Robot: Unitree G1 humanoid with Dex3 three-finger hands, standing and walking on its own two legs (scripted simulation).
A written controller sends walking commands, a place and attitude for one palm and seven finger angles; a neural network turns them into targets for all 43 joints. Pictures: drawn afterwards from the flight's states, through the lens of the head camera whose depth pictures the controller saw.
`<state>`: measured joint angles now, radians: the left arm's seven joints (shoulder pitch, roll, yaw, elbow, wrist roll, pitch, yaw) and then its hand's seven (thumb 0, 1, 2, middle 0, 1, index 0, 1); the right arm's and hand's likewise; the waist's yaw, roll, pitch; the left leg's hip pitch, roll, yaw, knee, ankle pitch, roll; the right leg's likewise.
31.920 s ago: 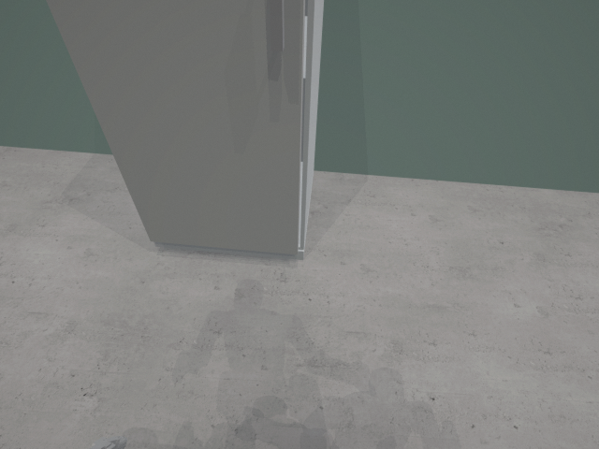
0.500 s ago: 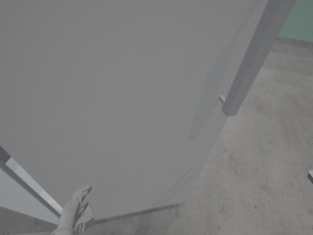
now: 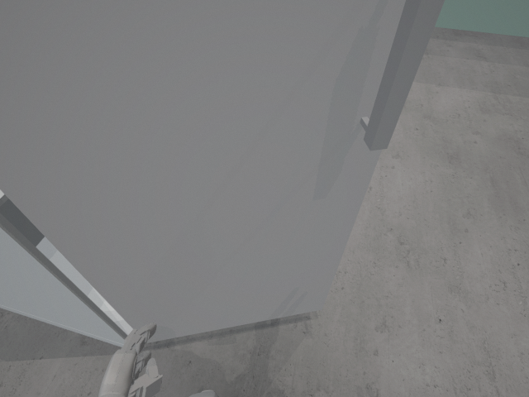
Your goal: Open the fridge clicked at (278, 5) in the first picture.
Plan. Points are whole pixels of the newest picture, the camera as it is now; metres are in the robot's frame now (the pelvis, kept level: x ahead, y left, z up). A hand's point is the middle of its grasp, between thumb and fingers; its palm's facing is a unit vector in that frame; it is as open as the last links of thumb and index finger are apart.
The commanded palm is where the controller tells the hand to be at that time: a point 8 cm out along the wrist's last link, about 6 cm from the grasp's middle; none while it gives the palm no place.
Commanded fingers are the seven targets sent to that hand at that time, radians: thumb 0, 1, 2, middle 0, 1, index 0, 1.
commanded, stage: step back with the hand held close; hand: right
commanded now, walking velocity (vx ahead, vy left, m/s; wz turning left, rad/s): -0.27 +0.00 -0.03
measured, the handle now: (395, 53) +0.46 -0.15 +0.29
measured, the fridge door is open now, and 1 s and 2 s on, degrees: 64 64 64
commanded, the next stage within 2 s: stop stepping back and stand still in 0.94 s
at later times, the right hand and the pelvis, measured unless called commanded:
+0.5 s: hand out of the picture +0.17 -0.28 +0.18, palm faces +0.51 +0.70 -0.51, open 7.5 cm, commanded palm +0.10 -0.30 +0.19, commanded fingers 0.00 -0.90 -0.90 0.20 0.30 0.20 0.30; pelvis -0.02 +0.00 -0.01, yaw -3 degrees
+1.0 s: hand out of the picture +0.08 -0.27 +0.19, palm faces +0.42 +0.76 -0.50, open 7.5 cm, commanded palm +0.02 -0.31 +0.19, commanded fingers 0.00 -0.90 -0.90 0.20 0.30 0.20 0.30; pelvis -0.12 +0.00 +0.01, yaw -1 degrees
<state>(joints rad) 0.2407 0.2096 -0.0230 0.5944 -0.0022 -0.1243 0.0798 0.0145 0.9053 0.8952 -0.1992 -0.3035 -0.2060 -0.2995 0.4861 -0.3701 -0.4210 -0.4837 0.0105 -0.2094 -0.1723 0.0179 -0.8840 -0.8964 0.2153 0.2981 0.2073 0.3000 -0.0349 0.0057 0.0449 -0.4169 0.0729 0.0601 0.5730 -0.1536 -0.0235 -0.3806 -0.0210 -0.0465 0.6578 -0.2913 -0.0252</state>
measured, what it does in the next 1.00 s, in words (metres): walks backwards: right foot, then left foot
